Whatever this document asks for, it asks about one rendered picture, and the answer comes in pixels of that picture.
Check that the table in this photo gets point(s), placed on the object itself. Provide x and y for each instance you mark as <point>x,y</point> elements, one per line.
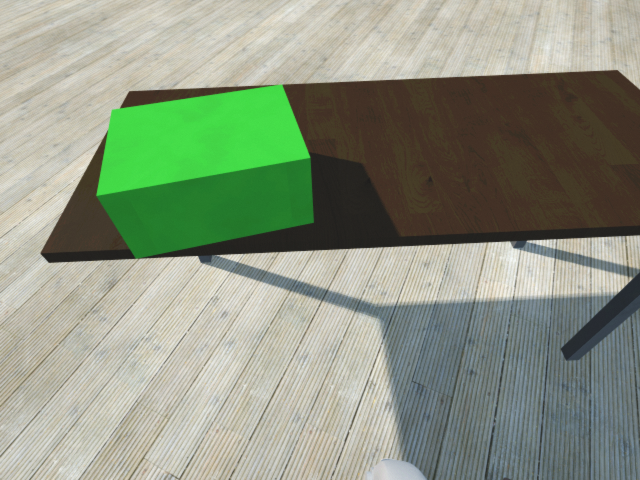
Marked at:
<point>434,161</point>

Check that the carton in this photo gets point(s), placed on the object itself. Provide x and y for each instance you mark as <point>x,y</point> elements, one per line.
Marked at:
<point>196,171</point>

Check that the right robot thigh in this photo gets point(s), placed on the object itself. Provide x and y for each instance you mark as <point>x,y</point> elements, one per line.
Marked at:
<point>394,470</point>

